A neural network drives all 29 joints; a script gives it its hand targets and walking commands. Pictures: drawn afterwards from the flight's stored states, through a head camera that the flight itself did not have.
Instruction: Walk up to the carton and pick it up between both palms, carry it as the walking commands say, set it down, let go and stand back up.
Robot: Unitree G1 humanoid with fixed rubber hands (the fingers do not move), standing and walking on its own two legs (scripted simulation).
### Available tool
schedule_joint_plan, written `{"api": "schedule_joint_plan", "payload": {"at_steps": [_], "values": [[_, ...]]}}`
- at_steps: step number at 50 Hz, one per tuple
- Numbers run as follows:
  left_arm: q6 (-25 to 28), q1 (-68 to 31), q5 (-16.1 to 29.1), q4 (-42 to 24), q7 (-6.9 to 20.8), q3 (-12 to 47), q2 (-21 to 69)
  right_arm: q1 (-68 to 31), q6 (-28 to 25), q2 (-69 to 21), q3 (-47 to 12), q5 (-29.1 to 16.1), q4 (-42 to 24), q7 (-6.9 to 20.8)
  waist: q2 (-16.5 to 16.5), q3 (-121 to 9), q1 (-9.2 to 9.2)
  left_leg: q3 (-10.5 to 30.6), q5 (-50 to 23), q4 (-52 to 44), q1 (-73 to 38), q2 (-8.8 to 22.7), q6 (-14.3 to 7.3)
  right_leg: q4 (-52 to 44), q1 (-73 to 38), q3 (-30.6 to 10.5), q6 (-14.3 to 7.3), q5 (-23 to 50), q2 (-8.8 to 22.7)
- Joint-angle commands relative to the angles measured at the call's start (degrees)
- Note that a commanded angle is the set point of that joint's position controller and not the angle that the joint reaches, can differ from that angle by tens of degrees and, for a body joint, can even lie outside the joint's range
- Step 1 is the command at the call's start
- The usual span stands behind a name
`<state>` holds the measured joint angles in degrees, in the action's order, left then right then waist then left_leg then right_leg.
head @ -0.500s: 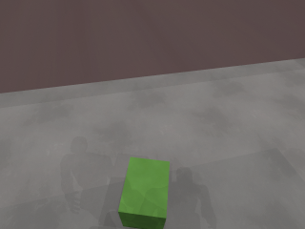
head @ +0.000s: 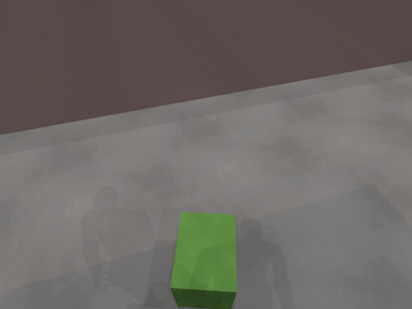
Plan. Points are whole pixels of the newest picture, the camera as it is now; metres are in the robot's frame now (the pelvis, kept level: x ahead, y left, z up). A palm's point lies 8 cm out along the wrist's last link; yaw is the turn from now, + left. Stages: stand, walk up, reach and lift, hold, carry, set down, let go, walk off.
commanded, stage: walk up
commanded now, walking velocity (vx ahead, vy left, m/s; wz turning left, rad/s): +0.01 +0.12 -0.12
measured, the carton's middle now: (206, 260) +0.45 +0.04 -0.63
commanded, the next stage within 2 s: none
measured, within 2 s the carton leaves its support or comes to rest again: neither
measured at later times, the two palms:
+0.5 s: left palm out of the picture +0.03 +0.27 -0.13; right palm out of the picture +0.02 -0.23 -0.15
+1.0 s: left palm out of the picture +0.02 +0.35 -0.14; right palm out of the picture +0.01 -0.13 -0.12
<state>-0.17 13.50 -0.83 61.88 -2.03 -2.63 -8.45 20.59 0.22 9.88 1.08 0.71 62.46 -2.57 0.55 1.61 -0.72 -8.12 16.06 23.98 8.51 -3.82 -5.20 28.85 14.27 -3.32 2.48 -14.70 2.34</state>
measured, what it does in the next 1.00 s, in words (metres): steps to the left: left foot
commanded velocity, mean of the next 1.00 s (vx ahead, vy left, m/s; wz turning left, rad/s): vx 0.01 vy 0.10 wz -0.04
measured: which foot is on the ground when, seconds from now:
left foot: down 0.00-0.44, up 0.46-0.72, down 0.74-1.00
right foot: down 0.00-0.74, up 0.76-1.00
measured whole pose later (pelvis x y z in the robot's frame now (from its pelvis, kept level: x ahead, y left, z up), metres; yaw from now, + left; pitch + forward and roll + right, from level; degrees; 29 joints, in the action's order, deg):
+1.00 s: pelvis -0.02 +0.11 +0.01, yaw -3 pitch -2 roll -1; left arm -2.1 13.1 -0.7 60.0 -1.3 -2.4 -12.7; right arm 14.5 -0.4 9.3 1.2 1.1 56.0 -1.3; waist 2.0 4.1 -0.2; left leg -3.7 13.5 24.4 9.1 2.1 -0.3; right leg 31.5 11.7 0.4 1.0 -19.1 0.9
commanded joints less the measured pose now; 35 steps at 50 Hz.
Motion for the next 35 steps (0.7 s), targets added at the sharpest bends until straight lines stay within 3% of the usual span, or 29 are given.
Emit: {"api": "schedule_joint_plan", "payload": {"at_steps": [1, 4, 9, 10, 12, 14, 16, 20, 21, 22, 23, 24, 25, 26, 27, 28, 29, 32, 35], "values": [[0.2, 3.6, -0.1, -1.3, -0.7, -1.0, -5.1, 2.5, -0.2, 7.3, 1.6, 0.0, -2.4, -0.2, -1.2, 1.0, -0.78, 6.2, -14.1, -3.9, 1.5, 10.9, 2.1, 0.6, 0.9, 0.4, -3.4, 12.1, 4.6], [0.0, 3.9, -0.4, -1.7, -1.1, -1.5, -6.0, 2.8, 0.3, 7.8, 2.3, 0.2, -3.2, 0.0, -0.2, 0.2, -0.39, 5.3, -15.8, -0.3, 0.8, 10.5, 2.2, 1.4, 3.3, -1.3, -4.1, 11.6, 6.1], [-0.4, 3.1, -0.8, -3.0, -1.2, -2.1, -7.3, 3.4, 1.1, 7.8, 2.7, 0.4, -5.0, 0.5, 3.3, 0.0, 0.63, 5.8, -10.4, 3.4, 0.6, 9.9, 3.2, 0.9, 9.0, -6.7, -5.9, 8.0, 9.1], [-0.5, 2.1, -0.7, -3.5, -1.1, -1.9, -6.7, 3.9, 1.1, 8.0, 2.8, 0.4, -5.2, 0.5, 2.1, 0.1, 1.19, 6.8, -10.6, 1.5, -0.5, 11.0, 3.1, 2.6, 10.7, -4.8, -5.1, 5.7, 7.5], [-0.9, 1.4, -0.3, -4.4, -0.9, -1.3, -4.1, 2.7, 1.0, 9.4, 2.7, 0.6, -6.0, 0.3, -5.0, 0.5, 1.24, 11.2, -14.9, -5.2, 1.4, 16.9, 0.4, 12.5, 10.5, 3.8, -2.6, -3.4, 1.0], [-1.6, 0.5, -0.3, -5.0, -1.1, -1.1, -3.8, -0.4, 0.5, 9.1, 2.3, 1.0, -7.6, 0.2, -5.8, 1.3, 1.26, 13.1, -20.8, -7.0, 7.2, 20.2, -4.5, 24.1, 9.1, 4.7, -2.1, -12.2, 1.5], [-1.8, 0.8, -0.1, -5.4, -1.3, -0.9, -3.8, -2.1, 0.4, 9.5, 2.2, 1.0, -8.4, 0.1, -3.8, 0.9, 0.77, 14.0, -28.1, -5.3, 5.9, 20.2, -7.1, 24.4, 9.1, 3.5, -1.8, -14.6, 2.1], [-0.6, 5.0, 0.2, -4.6, -2.1, -1.1, -3.9, -2.4, 1.0, 11.2, 2.1, 0.4, -8.5, 0.0, -5.3, -1.7, -1.18, 8.2, -40.4, 1.4, -0.9, 15.0, -3.4, 3.7, 3.3, 8.2, -2.7, -3.0, 0.7], [-0.1, 6.8, 0.0, -4.1, -2.2, -1.3, -5.0, -2.6, 1.0, 11.3, 1.9, 0.1, -8.5, 0.2, -4.4, -3.0, -2.1, 7.5, -39.1, 3.8, 0.6, 14.2, -1.9, -1.6, -1.7, 8.0, -3.3, 3.0, 2.6], [0.5, 9.9, -0.6, -3.2, -2.3, -2.0, -7.8, -3.8, 0.9, 10.9, 1.8, -0.3, -9.3, 0.4, 0.8, -4.9, -3.42, 5.7, -30.6, 9.5, 6.5, 11.6, 0.6, -5.5, -9.5, 2.3, -5.1, 16.4, 9.0], [0.2, 12.7, -1.4, -2.4, -2.6, -3.5, -12.8, -3.8, 1.0, 10.5, 2.3, -0.8, -11.4, 0.8, 12.9, -6.2, -4.66, 3.8, -12.1, 19.2, 15.1, 5.6, 4.6, -7.3, -14.0, -13.9, -12.5, 38.0, 22.6], [0.0, 11.7, -1.6, -2.3, -2.7, -4.1, -14.1, -6.3, 1.9, 10.9, 2.8, -0.6, -12.0, 1.1, 18.3, -5.6, -6.02, 5.6, 18.1, 33.1, 21.0, 3.8, 4.8, -10.3, -14.9, -19.1, -18.1, 45.5, 28.6], [0.0, 10.1, -1.6, -2.9, -2.9, -4.2, -13.6, -7.6, 2.6, 10.2, 3.0, 0.1, -12.6, 1.4, 13.1, -3.4, -4.59, 9.9, 18.1, 40.1, 22.3, 5.7, 5.8, -10.7, -11.8, -16.3, -18.2, 42.2, 27.7], [-0.1, 6.9, -1.5, -4.1, -2.9, -4.0, -12.7, -8.5, 2.9, 9.9, 3.2, 0.6, -12.8, 1.9, 6.6, -2.3, -2.78, 11.4, 14.1, 42.4, 21.7, 7.1, 6.8, -11.0, -8.7, -11.8, -15.6, 34.1, 24.8], [0.0, 3.0, -1.4, -5.4, -2.6, -3.3, -11.5, -8.4, 2.9, 9.1, 3.2, 0.6, -12.7, 2.7, 5.3, -0.3, -0.94, 11.3, 10.6, 39.4, 20.4, 8.1, 7.3, -11.6, -4.9, -7.1, -12.6, 27.0, 20.9], [0.2, -0.4, -1.6, -6.6, -2.0, -2.9, -10.5, -7.4, 2.9, 8.2, 2.9, 0.5, -11.9, 3.4, 7.0, 0.0, 0.32, 9.1, 7.7, 33.5, 17.0, 7.6, 7.7, -12.6, -2.0, -1.9, -9.9, 19.2, 16.1], [0.4, -1.8, -1.6, -7.1, -1.4, -2.6, -10.1, -6.9, 3.1, 7.3, 2.4, 0.3, -11.0, 3.9, 9.7, 1.3, 0.43, 6.2, 7.1, 28.0, 13.7, 6.0, 8.2, -13.4, 0.4, 0.9, -8.7, 14.8, 13.1], [0.7, 2.3, -1.6, -5.8, -0.1, -2.6, -12.5, -10.6, 3.6, 6.1, 1.8, 0.1, -11.4, 3.9, 11.7, 1.9, -2.2, 2.4, 7.6, 16.4, 9.4, 3.8, 8.3, -12.7, -1.0, 0.9, -8.5, 15.2, 12.6], [0.3, 3.2, -1.0, -5.7, 0.4, -3.0, -14.9, -7.8, 2.7, 6.7, 2.0, 0.0, -10.8, 3.3, 12.4, 0.2, -1.41, 0.2, 0.4, 2.9, 3.3, 2.7, 7.9, -8.2, -1.8, 1.5, -7.0, 16.1, 12.0]]}}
